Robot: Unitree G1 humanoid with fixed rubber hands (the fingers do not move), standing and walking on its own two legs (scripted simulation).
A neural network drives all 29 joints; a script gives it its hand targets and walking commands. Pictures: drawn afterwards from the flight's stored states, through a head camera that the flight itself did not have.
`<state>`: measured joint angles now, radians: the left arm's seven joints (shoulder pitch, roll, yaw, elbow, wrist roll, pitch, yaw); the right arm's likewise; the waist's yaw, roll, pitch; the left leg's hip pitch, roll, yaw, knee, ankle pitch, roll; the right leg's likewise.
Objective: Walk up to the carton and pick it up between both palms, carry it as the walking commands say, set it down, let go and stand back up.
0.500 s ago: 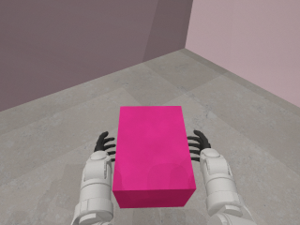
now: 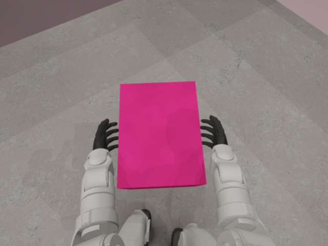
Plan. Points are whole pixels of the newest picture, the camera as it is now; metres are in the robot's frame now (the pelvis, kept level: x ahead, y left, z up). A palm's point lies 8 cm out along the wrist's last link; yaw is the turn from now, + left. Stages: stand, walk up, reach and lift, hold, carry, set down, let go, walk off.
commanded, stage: set down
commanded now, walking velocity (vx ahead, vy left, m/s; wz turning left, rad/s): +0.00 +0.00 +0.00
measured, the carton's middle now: (160, 139) +0.40 +0.06 -0.13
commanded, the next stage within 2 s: none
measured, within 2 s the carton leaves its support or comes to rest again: neither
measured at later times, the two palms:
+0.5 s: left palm (108, 148) +0.36 +0.21 -0.13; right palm (207, 145) +0.39 -0.09 -0.13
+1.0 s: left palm (114, 149) +0.39 +0.21 -0.22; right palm (199, 145) +0.43 -0.08 -0.22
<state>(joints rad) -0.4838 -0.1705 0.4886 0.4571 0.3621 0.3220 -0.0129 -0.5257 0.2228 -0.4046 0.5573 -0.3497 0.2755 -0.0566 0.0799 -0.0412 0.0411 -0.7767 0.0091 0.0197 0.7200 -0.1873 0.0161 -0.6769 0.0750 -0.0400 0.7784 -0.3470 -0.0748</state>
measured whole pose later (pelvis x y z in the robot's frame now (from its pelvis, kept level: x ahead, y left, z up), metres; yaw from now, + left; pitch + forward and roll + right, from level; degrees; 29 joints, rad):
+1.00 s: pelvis -0.04 +0.02 -0.16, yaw -1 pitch +39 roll -2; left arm -0.81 -0.10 0.48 0.52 0.27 0.37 0.08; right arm -0.89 0.06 -0.44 0.69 -0.23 0.29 -0.05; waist 0.05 -0.06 -0.17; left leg -1.74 0.00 0.04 1.42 -0.35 0.06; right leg -1.63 0.09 -0.03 1.50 -0.55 -0.03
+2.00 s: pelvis -0.06 +0.02 -0.29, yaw -3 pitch +44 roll -2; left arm -1.17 0.09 0.47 0.70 0.17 0.33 0.08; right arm -1.24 -0.05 -0.37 0.81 -0.13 0.27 -0.17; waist 0.09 -0.08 0.04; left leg -2.20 0.03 0.03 1.84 -0.41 0.05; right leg -2.08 0.11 -0.07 1.95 -0.64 -0.05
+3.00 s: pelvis -0.06 +0.02 -0.37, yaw -3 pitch +34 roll +0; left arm -1.51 0.34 0.27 1.02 -0.08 0.24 0.06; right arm -1.55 -0.26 -0.10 1.03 0.10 0.24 -0.16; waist 0.12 -0.03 0.44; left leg -2.29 0.05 0.05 2.15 -0.46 0.07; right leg -2.16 0.12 -0.08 2.28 -0.72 -0.05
